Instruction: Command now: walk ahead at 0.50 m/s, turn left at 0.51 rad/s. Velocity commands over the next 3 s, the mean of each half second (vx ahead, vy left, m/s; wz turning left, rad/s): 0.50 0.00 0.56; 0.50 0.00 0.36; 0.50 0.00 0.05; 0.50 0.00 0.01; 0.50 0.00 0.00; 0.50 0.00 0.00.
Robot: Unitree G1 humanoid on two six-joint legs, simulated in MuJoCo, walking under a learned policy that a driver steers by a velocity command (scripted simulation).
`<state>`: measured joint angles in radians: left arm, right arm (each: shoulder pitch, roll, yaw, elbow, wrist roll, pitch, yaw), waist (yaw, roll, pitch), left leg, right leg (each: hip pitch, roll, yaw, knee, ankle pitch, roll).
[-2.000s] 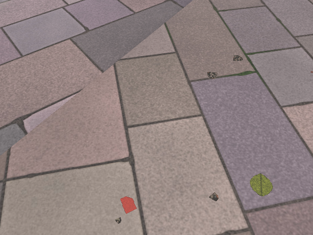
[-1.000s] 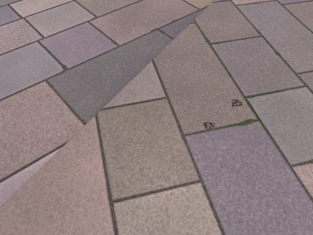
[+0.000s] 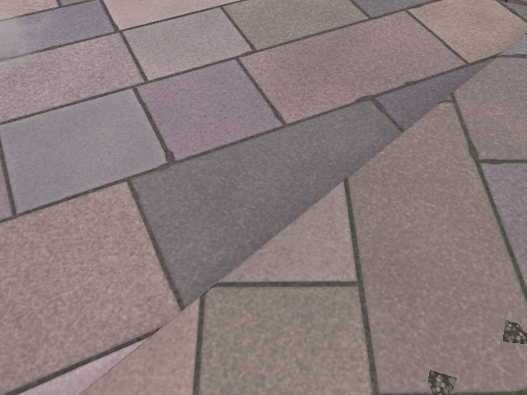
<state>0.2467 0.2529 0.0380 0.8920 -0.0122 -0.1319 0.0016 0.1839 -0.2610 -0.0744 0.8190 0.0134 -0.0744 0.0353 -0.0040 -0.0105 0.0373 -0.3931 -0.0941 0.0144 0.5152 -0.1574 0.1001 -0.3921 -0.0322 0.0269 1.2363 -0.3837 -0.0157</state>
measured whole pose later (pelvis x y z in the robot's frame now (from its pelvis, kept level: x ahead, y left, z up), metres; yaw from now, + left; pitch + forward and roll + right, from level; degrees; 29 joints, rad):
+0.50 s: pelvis +0.28 -0.03 +0.01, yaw +17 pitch +2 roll -1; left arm 0.15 0.25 0.06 0.74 0.01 -0.12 -0.01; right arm 0.33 -0.28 -0.07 0.76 0.03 -0.03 -0.01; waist -0.02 0.03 0.00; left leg -0.43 -0.03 -0.10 1.19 -0.40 0.04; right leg -0.33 0.03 -0.04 0.47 -0.17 -0.03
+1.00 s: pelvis +0.49 +0.12 +0.00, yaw +28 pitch +2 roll -1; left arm 0.29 0.30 0.06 0.87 -0.02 -0.09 -0.01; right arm 0.19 -0.25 -0.05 0.66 0.01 -0.06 0.04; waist 0.02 -0.02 0.03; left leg -0.38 -0.03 0.03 0.53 -0.19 0.06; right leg -0.39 -0.07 0.00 1.17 -0.42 -0.02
